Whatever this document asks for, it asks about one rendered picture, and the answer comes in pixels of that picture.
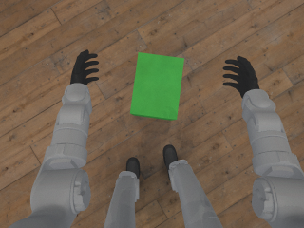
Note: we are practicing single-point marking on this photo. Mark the right robot hand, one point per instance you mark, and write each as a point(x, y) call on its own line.
point(246, 76)

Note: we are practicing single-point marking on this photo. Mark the carton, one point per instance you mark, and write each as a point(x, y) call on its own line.
point(157, 86)

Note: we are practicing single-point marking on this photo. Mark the robot left upper arm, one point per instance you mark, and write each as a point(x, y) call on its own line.
point(58, 196)

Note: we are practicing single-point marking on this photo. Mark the robot right upper arm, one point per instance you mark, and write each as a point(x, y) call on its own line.
point(279, 200)

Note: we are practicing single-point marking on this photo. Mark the left robot foot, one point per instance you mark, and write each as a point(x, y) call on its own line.
point(133, 165)

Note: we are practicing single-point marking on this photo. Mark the left robot forearm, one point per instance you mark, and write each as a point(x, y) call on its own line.
point(68, 145)

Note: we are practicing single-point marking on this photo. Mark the right robot forearm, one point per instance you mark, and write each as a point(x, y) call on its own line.
point(272, 155)

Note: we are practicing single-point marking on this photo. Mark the left robot hand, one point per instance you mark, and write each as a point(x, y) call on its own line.
point(80, 71)

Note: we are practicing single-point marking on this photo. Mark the left robot shin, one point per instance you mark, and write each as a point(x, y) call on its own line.
point(126, 173)

